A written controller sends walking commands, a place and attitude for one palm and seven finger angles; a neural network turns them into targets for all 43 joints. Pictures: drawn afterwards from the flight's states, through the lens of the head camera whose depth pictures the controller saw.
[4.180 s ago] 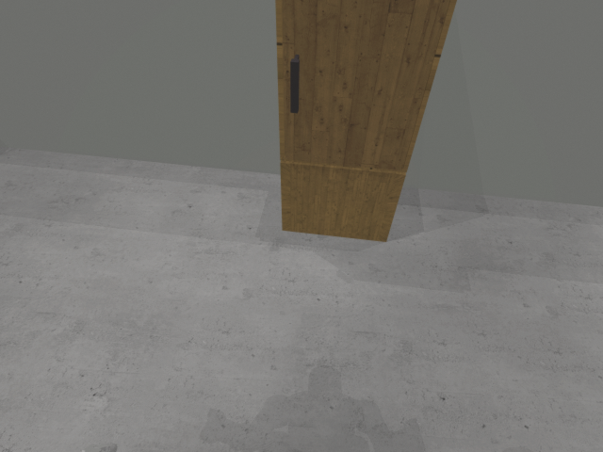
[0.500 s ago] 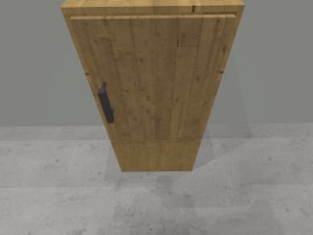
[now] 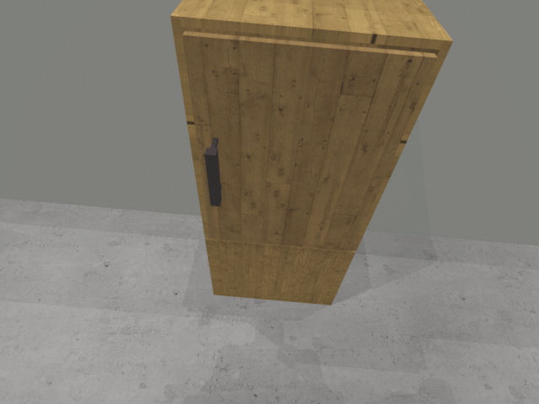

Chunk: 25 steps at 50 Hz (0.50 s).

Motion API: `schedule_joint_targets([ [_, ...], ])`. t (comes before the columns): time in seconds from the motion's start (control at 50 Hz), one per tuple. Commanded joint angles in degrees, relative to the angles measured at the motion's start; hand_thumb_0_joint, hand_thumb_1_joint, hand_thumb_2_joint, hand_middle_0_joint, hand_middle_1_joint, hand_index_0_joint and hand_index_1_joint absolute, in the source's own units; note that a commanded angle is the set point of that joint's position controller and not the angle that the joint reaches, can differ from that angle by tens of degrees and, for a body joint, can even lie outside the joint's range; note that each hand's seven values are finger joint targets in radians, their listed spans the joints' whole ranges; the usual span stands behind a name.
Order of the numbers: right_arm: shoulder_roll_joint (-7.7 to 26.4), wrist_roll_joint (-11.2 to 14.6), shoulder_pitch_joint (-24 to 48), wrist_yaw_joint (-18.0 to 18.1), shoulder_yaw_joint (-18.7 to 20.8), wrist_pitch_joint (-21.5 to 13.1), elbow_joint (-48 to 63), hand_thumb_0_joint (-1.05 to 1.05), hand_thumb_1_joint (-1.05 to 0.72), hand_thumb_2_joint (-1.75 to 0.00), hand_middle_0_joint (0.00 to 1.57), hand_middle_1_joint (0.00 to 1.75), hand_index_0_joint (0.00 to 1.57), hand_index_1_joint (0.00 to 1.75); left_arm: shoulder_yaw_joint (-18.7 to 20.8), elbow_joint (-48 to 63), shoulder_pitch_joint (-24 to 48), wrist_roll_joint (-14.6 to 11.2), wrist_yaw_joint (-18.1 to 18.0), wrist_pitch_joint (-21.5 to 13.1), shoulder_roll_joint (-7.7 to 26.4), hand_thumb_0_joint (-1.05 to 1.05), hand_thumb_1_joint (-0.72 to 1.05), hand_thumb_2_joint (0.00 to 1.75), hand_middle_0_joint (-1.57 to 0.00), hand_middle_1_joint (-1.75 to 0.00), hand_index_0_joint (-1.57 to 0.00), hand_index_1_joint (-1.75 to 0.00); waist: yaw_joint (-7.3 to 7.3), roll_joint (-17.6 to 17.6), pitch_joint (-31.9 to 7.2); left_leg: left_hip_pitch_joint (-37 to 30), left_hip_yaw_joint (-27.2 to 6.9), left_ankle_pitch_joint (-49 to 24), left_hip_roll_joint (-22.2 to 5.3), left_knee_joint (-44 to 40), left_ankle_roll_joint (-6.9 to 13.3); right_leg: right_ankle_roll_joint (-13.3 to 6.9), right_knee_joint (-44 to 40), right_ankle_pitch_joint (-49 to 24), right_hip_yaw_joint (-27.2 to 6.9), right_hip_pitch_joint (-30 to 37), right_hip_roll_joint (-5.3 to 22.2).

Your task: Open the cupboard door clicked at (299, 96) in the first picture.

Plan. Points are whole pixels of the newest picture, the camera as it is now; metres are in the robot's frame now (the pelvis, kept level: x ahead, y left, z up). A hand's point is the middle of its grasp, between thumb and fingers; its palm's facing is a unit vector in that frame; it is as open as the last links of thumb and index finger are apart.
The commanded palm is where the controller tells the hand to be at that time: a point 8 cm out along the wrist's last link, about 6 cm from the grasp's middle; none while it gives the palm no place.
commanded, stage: come to a stop and stand still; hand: left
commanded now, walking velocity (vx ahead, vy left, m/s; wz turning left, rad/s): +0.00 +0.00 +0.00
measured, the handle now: (215, 172) +0.58 +0.18 -0.04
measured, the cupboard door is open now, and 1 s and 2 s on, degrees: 0 0 0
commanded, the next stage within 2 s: look again from close up in 0.26 s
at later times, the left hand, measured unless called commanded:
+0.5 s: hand out of the picture -0.01 +0.17 -0.18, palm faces -0.01 -0.98 -0.19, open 7.4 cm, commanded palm none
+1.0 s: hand out of the picture +0.05 +0.18 -0.16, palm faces +0.07 -0.97 -0.22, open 7.4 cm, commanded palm +0.10 +0.23 -0.07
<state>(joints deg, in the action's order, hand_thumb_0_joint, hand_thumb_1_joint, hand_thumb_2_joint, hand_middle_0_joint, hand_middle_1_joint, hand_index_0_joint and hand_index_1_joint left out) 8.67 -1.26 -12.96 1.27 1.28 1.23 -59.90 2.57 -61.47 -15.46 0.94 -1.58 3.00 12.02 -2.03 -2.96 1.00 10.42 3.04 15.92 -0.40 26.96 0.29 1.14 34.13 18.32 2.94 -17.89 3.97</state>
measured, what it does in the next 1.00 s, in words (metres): stands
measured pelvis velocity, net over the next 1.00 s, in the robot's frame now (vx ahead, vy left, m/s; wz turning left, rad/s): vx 0.00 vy -0.01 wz -0.01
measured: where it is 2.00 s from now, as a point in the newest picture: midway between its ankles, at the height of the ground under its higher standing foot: outside the picture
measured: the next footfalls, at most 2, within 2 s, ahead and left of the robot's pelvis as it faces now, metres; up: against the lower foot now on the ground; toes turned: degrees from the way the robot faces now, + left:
none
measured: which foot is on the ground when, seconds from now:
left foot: down 0.00-1.00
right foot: down 0.00-1.00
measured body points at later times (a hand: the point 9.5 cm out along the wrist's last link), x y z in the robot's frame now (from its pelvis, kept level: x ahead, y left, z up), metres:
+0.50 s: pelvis -0.01 +0.01 +0.00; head +0.00 +0.00 +0.45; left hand -0.01 +0.23 -0.16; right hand -0.02 -0.21 -0.16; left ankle -0.01 +0.12 -0.74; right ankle +0.00 -0.12 -0.74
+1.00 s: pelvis +0.00 -0.01 +0.00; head +0.02 -0.02 +0.45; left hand +0.05 +0.23 -0.14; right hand +0.02 -0.24 -0.16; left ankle -0.01 +0.12 -0.74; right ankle +0.00 -0.12 -0.74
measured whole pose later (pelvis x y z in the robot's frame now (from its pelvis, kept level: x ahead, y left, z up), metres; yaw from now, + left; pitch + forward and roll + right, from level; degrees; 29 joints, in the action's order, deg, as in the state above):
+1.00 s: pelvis +0.00 -0.01 +0.00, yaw -1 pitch +0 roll +0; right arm 11.2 -0.2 -15.2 1.2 -0.3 -1.7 -60.1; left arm 0.9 -53.7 -16.0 -1.7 -2.0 1.4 9.7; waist 0.2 0.9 1.9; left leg 10.9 3.4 16.2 -1.6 27.7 -0.6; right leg -0.3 29.2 15.3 2.9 -13.4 1.5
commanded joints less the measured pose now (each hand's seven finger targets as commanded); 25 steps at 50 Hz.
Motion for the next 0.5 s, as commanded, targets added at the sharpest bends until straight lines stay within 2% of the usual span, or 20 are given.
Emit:
schedule_joint_targets([
  [0.0, 8.01, 0.4, 1.75, 0.89, 1.16, -1.47, 2.1, 0.0, -0.9, -0.9, 0.2, 0.3, 0.2, 0.3, -0.38, 0.98, -2.38, 0.43, 0.56, -1.44, 1.22, 0.0, 0.9, 0.9, -0.2, -0.3, -0.2, -0.3, -0.08, 11.59, 3.45, 5.09, -9.02, -2.78, -11.27, -14.78, 6.32, -0.06, 2.59, 1.69, -1.17, 1.26, 0.06],
  [0.04, 8.12, 0.55, 0.73, 0.9, 1.1, -1.73, 1.29, 0.0, -0.9, -0.9, 0.2, 0.3, 0.2, 0.3, -0.92, -0.25, -4.4, 0.25, 0.4, -2.15, 0.77, 0.0, 0.9, 0.9, -0.2, -0.3, -0.2, -0.3, -0.41, 8.17, 2.09, 2.6, -7.41, -8.68, -9.73, -10.21, 5.37, 0.3, -7.26, -4.08, -1.58, 4.39, 0.25],
  [0.06, 7.2, 0.85, -0.28, 0.85, 0.93, -1.97, 0.8, 0.0, -0.9, -0.9, 0.2, 0.3, 0.2, 0.3, -1.07, -0.94, -5.07, 0.24, 0.18, -2.7, 1.67, 0.0, 0.9, 0.9, -0.2, -0.3, -0.2, -0.3, -0.06, 5.66, 1.78, 2.82, -6.27, -10.36, -7.8, -7.59, 3.81, -0.03, -12.25, -10.09, -3.67, 6.85, 1.33],
  [0.08, 6.16, 1.16, -1.57, 0.69, 0.76, -2.2, 0.38, 0.0, -0.9, -0.9, 0.2, 0.3, 0.2, 0.3, -1.18, -1.38, -5.05, 0.16, -0.02, -3.21, 2.6, 0.0, 0.9, 0.9, -0.2, -0.3, -0.2, -0.3, 1.04, 3.42, 0.65, 1.67, -4.95, -10.83, -6.06, -6.2, 2.38, -0.95, -13.72, -14.59, -5.97, 7.91, 3.41],
  [0.1, 5.9, 1.24, -2.29, 0.54, 0.65, -2.1, -0.01, 0.0, -0.9, -0.9, 0.2, 0.3, 0.2, 0.3, -1.24, -1.56, -4.14, 0.01, -0.07, -3.45, 3.45, 0.0, 0.9, 0.9, -0.2, -0.3, -0.2, -0.3, 1.76, 2.11, 0.42, 0.46, -4.35, -9.76, -5.57, -6.35, 1.51, -1.45, -13.61, -15.52, -6.34, 7.11, 4.26],
  [0.12, 5.7, 1.07, -2.44, 0.57, 0.62, -1.91, -0.65, 0.0, -0.9, -0.9, 0.2, 0.3, 0.2, 0.3, -1.19, -1.75, -3.36, -0.03, -0.07, -3.68, 3.23, 0.0, 0.9, 0.9, -0.2, -0.3, -0.2, -0.3, 2.12, -1.35, 0.2, -0.83, -3.81, -9.39, -5.43, -5.78, 0.91, -1.7, -13.7, -14.97, -6.64, 6.01, 4.0],
  [0.14, 5.74, 0.98, -2.78, 0.56, 0.55, -1.84, -1.07, 0.0, -0.9, -0.9, 0.2, 0.3, 0.2, 0.3, -1.4, -1.92, -2.99, -0.11, -0.11, -3.74, 2.68, 0.0, 0.9, 0.9, -0.2, -0.3, -0.2, -0.3, 2.27, -2.22, 0.74, -1.7, -3.68, -8.77, -5.41, -6.08, 0.81, -1.8, -14.29, -13.23, -6.48, 4.82, 3.99],
  [0.18, 5.65, 0.96, -3.19, 0.56, 0.25, -1.98, -1.99, 0.0, -0.9, -0.9, 0.2, 0.3, 0.2, 0.3, -1.63, -2.24, -2.93, -0.23, -0.17, -3.64, 2.03, 0.0, 0.9, 0.9, -0.2, -0.3, -0.2, -0.3, 2.24, 0.6, 1.57, -1.94, -3.98, -7.83, -5.65, -7.43, 0.93, -1.61, -15.01, -9.95, -6.2, 4.06, 3.19],
  [0.22, 5.36, 0.97, -3.4, 0.58, 0.0, -2.07, -2.61, 0.0, -0.9, -0.9, 0.2, 0.3, 0.2, 0.3, -1.61, -2.42, -3.2, -0.2, -0.25, -3.47, 1.78, 0.0, 0.9, 0.9, -0.2, -0.3, -0.2, -0.3, 1.99, 1.73, 2.74, -0.49, -4.2, -6.63, -5.77, -8.46, 0.99, -1.49, -15.38, -8.48, -5.75, 4.57, 2.87],
  [0.32, 4.86, 0.84, -4.63, 0.68, -0.3, -2.31, -3.73, 0.0, -0.9, -0.9, 0.2, 0.3, 0.2, 0.3, -1.63, -2.93, -3.86, -0.33, -0.34, -3.45, 1.31, 0.0, 0.9, 0.9, -0.2, -0.3, -0.2, -0.3, 1.61, 3.15, 2.65, 0.64, -4.41, -5.84, -5.64, -9.24, 0.95, -1.55, -15.41, -8.25, -5.22, 6.07, 2.73],
  [0.34, 7.12, 1.27, 0.42, -0.25, -0.25, -2.9, 0.57, 0.0, -0.9, -0.9, 0.2, 0.3, 0.2, 0.3, -2.3, -4.04, -8.07, 0.47, -2.57, -4.78, 2.86, 0.0, 0.9, 0.9, -0.2, -0.3, -0.2, -0.3, -0.34, 2.96, 5.98, 5.25, -2.09, -5.65, -6.17, 1.12, -0.9, -1.88, -13.9, -15.89, -6.1, 4.21, 4.61],
  [0.36, 4.04, 0.65, -2.99, -0.49, -0.5, -2.3, 1.79, 0.0, -0.9, -0.9, 0.2, 0.3, 0.2, 0.3, -2.08, -1.33, -5.17, 0.19, -2.06, -5.36, 4.66, 0.0, 0.9, 0.9, -0.2, -0.3, -0.2, -0.3, 2.72, 4.57, 2.45, 3.77, -3.24, 1.53, -2.94, -0.36, -0.72, -3.63, -14.4, -3.91, -9.37, 2.92, 5.92],
  [0.38, 4.19, 0.38, -6.02, -0.62, -0.58, -2.58, 1.3, 0.0, -0.9, -0.9, 0.2, 0.3, 0.2, 0.3, -2.07, -0.23, -3.43, 0.15, -1.58, -5.53, 4.55, 0.0, 0.9, 0.9, -0.2, -0.3, -0.2, -0.3, 3.54, 5.6, 1.15, 3.15, -3.58, 0.49, -3.59, -1.2, -0.17, -4.32, -12.9, 2.54, -7.83, 1.26, 4.54],
  [0.4, 4.29, 0.01, -7.2, -0.79, -0.59, -3.04, 1.63, 0.0, -0.9, -0.9, 0.2, 0.3, 0.2, 0.3, -2.03, 0.71, -2.84, 0.28, -1.17, -5.42, 4.23, 0.0, 0.9, 0.9, -0.2, -0.3, -0.2, -0.3, 3.05, 9.74, 0.66, 3.67, -3.99, -1.09, -4.32, -2.28, 0.27, -4.06, -10.68, 1.53, -5.82, 1.52, 3.22],
  [0.44, 4.96, 0.31, -6.8, -0.46, -0.6, -3.26, 2.48, 0.0, -0.9, -0.9, 0.2, 0.3, 0.2, 0.3, -2.13, 0.88, -3.45, 0.05, -0.77, -5.12, 3.18, 0.0, 0.9, 0.9, -0.2, -0.3, -0.2, -0.3, 2.39, 9.67, 0.63, 6.16, -6.26, -1.35, -5.5, -4.72, 1.37, -3.52, -8.78, -1.34, -4.29, 3.91, 1.49],
  [0.48, 5.39, 0.46, -6.93, -0.25, -0.59, -3.17, 2.8, 0.0, -0.9, -0.9, 0.2, 0.3, 0.2, 0.3, -2.34, 0.77, -3.54, -0.01, -0.58, -4.88, 2.4, 0.0, 0.9, 0.9, -0.2, -0.3, -0.2, -0.3, 2.07, 5.19, 2.61, 7.92, -6.84, 0.46, -5.48, -6.17, 1.8, -3.35, -8.89, -1.73, -4.24, 4.45, 1.06],
])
